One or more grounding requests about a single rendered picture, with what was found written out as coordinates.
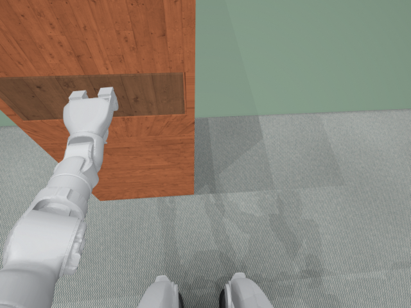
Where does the cabinet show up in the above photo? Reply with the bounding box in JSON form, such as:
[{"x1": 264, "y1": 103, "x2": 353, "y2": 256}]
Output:
[{"x1": 0, "y1": 0, "x2": 196, "y2": 201}]

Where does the robot right thigh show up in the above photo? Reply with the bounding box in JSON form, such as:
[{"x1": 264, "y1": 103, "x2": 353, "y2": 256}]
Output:
[{"x1": 224, "y1": 278, "x2": 274, "y2": 308}]

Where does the robot left forearm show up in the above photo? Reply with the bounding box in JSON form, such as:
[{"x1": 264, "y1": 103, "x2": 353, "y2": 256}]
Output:
[{"x1": 3, "y1": 132, "x2": 104, "y2": 267}]

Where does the left robot upper arm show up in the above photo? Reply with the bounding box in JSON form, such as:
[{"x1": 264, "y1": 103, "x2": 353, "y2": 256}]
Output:
[{"x1": 0, "y1": 210, "x2": 87, "y2": 308}]

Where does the drawer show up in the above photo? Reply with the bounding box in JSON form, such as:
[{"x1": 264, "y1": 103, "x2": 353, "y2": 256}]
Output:
[{"x1": 0, "y1": 73, "x2": 185, "y2": 121}]

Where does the robot left shin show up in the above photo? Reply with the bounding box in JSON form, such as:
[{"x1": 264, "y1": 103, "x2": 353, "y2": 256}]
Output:
[{"x1": 155, "y1": 275, "x2": 171, "y2": 283}]

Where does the left robot hand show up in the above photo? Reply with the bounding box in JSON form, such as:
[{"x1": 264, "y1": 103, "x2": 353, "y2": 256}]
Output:
[{"x1": 63, "y1": 87, "x2": 118, "y2": 144}]

